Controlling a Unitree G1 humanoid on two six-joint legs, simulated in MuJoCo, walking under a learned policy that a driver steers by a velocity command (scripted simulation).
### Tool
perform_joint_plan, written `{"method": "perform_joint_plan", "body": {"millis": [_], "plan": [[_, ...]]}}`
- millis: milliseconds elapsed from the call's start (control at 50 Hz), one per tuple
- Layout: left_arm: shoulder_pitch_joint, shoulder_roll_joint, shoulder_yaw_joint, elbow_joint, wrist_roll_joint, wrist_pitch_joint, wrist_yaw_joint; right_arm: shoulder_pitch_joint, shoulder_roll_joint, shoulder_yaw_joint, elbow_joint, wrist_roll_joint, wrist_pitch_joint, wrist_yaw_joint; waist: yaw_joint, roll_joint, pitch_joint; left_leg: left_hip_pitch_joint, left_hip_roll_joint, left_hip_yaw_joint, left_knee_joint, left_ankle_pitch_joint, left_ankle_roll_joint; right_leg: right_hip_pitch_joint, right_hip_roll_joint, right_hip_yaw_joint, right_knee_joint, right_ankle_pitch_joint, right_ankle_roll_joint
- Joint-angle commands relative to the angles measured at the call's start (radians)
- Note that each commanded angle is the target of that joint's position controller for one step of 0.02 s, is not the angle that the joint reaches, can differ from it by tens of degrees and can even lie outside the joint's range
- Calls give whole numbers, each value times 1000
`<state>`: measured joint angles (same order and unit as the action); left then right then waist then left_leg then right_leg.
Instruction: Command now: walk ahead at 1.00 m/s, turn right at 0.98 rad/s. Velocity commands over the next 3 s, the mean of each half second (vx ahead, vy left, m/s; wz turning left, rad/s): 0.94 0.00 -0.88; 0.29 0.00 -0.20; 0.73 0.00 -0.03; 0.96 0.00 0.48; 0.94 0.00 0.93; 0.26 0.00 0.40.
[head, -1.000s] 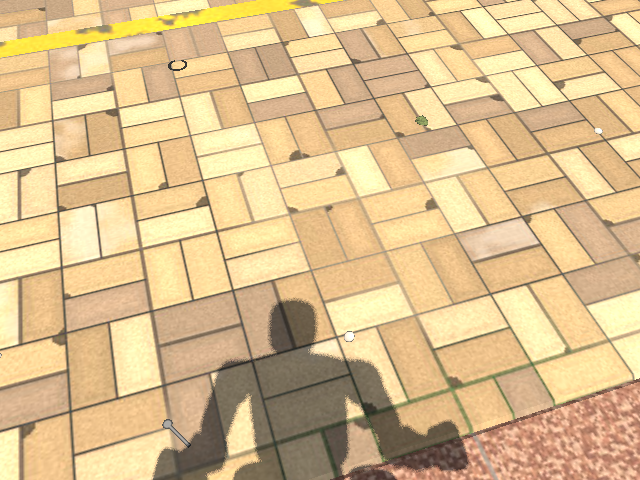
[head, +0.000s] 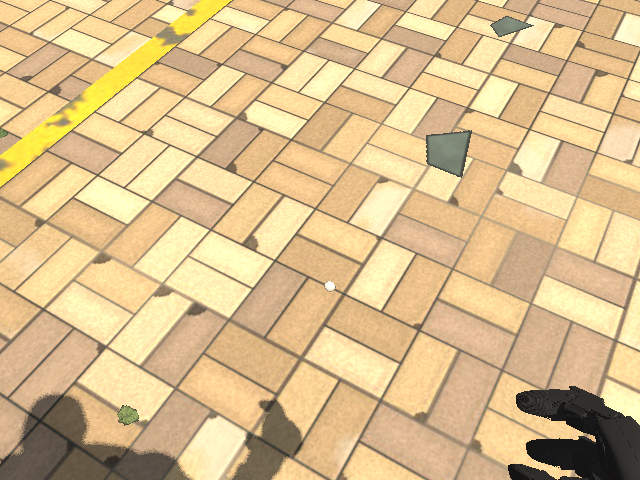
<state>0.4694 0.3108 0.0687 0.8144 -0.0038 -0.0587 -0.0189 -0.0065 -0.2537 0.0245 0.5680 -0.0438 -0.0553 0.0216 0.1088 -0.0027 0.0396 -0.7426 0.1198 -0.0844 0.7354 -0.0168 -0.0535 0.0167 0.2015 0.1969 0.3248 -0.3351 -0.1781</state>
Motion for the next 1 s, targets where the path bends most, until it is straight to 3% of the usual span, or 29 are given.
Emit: {"method": "perform_joint_plan", "body": {"millis": [20, 60, 80, 100, 120, 140, 160, 180, 200, 260, 320, 380, 420, 440, 480, 500, 520, 540, 560, 580, 600, 620, 640, 680, 760, 840, 920, 960, 1000], "plan": [[-54, 181, 50, -71, -6, -20, 7, -66, -94, -23, -75, 16, -12, -3, -33, -39, 2, 320, -97, 73, -148, 96, 20, -210, -207, 203, -56, 625, -52], [-83, 214, 57, -78, 1, -19, 14, 50, -158, -49, -43, 18, -17, -19, -92, -44, -80, 492, -145, 58, -206, -14, 35, -137, -209, 223, 104, 822, -6], [-117, 249, 63, -84, 8, -21, 9, 198, -204, -71, -10, 24, -22, -32, -182, -39, -169, 656, -148, 57, -208, -97, 46, -145, -197, 212, 289, 873, 15], [-172, 227, 57, -97, 13, -30, 3, 418, -252, -95, 38, 18, -26, -52, -300, -26, -263, 905, -87, 28, -177, -188, 63, -271, -159, 178, 541, 784, 33], [-182, 60, 13, -127, 23, -42, 8, 615, -307, -116, 73, -14, -30, -72, -334, 167, -377, 1132, 172, -227, -198, -533, 78, -464, -94, 86, 891, 93, 29], [-39, 9, -14, -191, -37, -34, 7, 473, -371, -130, 51, -37, -27, -58, -171, 487, -473, 1199, 388, -848, -461, -780, 177, -724, -42, -29, 1092, -185, 56], [-121, 97, -10, -146, 3, -11, 16, 334, -248, -120, 18, -24, -18, -49, -182, 238, -298, 1033, 316, -780, -497, -929, 189, -801, -144, -54, 1123, -47, 49], [-189, 126, 0, -151, 23, 2, 4, 289, -177, -101, 21, -12, -14, -45, -179, 123, -194, 910, 271, -574, -473, -782, 179, -794, -185, -86, 1073, 29, 57], [-222, 122, 0, -151, 30, 13, -10, 295, -146, -94, 48, -15, -14, -39, -171, 32, -129, 812, 234, -429, -476, -581, 171, -770, -219, -98, 1041, 52, 67], [-287, 47, -20, -202, 41, 50, -47, 362, -116, -84, 141, 10, -41, -27, -133, 81, -25, 676, 179, -164, -528, -323, 139, -780, -291, -105, 999, 62, 80], [-372, 35, -32, -259, 40, 64, -61, 362, -111, -82, 174, 23, -63, -12, -107, 76, 11, 633, 161, 38, -577, -105, 120, -822, -305, -132, 959, 182, 87], [-454, 39, -43, -292, 35, 59, -69, 371, -127, -80, 203, 11, -79, -9, -92, 60, 76, 582, 107, 191, -638, 44, 115, -781, -274, -159, 750, 316, 81], [-518, 18, -57, -293, 44, 42, -79, 397, -132, -77, 227, 17, -77, -11, -108, 4, 131, 564, 62, 292, -639, 335, 100, -666, -220, -276, 518, 361, 67], [-544, -5, -67, -297, 45, 31, -84, 425, -156, -79, 238, 17, -77, -13, -118, 18, 134, 576, 74, 301, -629, 499, 105, -594, -196, -316, 433, 376, 58], [-475, 11, -62, -257, 60, 17, -79, 448, -222, -89, 253, 28, -69, -26, -84, 78, 57, 683, 83, 311, -501, 846, 101, -448, -112, -349, 335, 349, 37], [-370, 33, -52, -218, 66, 10, -68, 446, -253, -95, 258, 33, -56, -33, -35, 108, -12, 708, 90, 310, -345, 940, 102, -329, -78, -337, 304, 314, 26], [-271, 112, 2, -231, -26, -3, -52, 379, -371, -130, 221, 87, -53, -57, 62, 179, -138, 722, 111, 259, -184, 1028, 95, -156, -118, -241, 269, 404, -2], [-143, 165, 20, -183, -22, -2, -31, 314, -337, -121, 202, 91, -51, -67, 138, 135, -190, 657, 58, 281, 55, 869, 61, 2, -160, -179, 105, 561, -23], [-122, 237, 24, -138, -9, 4, -5, 407, -167, -82, 172, 23, -54, -61, 10, -141, -266, 337, -73, 249, 420, -377, 29, 335, -348, 23, 278, 1094, -18], [-151, 258, 19, -185, 42, -2, 3, 598, -118, -47, 174, 48, -65, -35, -69, -242, -595, 112, -132, 16, 778, -672, 11, 638, -623, 444, 309, 1311, -272], [-151, 193, 20, -194, 40, 8, -3, 509, -224, -73, 191, 68, -68, -31, 5, -41, -635, 148, -98, -74, 780, -596, 13, 511, -576, 375, 214, 1199, -270], [-219, 165, 12, -185, 12, 2, -10, 422, -211, -75, 157, 85, -64, -35, -36, 8, -429, 99, -64, -31, 694, -542, 13, 339, -520, 260, 155, 1057, -237], [-281, 127, 2, -180, -12, -7, -12, 372, -186, -73, 159, 71, -58, -51, -79, 94, -280, 91, -29, 0, 620, -493, 0, 149, -471, 194, 110, 953, -184], [-331, 93, -8, -175, -1, -18, -10, 377, -179, -83, 161, 60, -29, -64, -139, 84, -176, 201, -3, 2, 552, -416, -17, -112, -429, 117, 27, 941, -150], [-330, 67, -11, -121, 12, -22, -4, 367, -103, -78, 147, 47, 3, -72, -169, -23, -162, 286, -8, 25, 362, -304, -35, -292, -368, -35, -20, 995, -130], [-329, 64, -11, -87, 9, 5, 15, 254, -83, -71, 128, 39, 12, -68, -137, -55, -161, 312, -27, 43, 123, -111, -28, -286, -315, -114, -4, 893, -70], [-298, 65, -13, -45, 13, 17, 16, 159, -103, -74, 108, 48, 14, -58, -96, -80, -139, 345, -45, 32, -49, -78, -11, -234, -351, -65, 26, 735, -60], [-255, 117, 4, -28, 0, 25, 10, 114, -120, -77, 85, 58, 13, -44, -74, -100, -128, 331, -58, 54, -85, -171, 21, -208, -399, 21, -3, 357, -67], [-234, 132, 8, -31, -13, 26, 12, 99, -130, -81, 80, 68, 1, -27, -70, -98, -59, 329, -65, 70, -167, -249, 73, -235, -419, 121, -34, -142, -54]]}}
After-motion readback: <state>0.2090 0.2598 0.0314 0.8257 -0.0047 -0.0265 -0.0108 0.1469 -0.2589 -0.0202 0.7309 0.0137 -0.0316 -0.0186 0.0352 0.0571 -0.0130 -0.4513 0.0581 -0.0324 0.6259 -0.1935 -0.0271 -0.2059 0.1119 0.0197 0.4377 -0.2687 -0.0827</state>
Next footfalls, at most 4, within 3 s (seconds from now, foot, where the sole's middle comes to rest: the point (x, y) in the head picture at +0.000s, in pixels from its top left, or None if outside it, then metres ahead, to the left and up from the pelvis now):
0.10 left None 0.31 0.17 -0.77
0.54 right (445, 410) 0.62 -0.17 -0.77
1.04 left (385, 330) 0.80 -0.03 -0.77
1.50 right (549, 275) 1.00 -0.43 -0.77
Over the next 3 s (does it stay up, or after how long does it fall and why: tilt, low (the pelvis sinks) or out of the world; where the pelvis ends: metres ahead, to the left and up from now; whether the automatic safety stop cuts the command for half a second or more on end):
stays up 1.93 -0.61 0.00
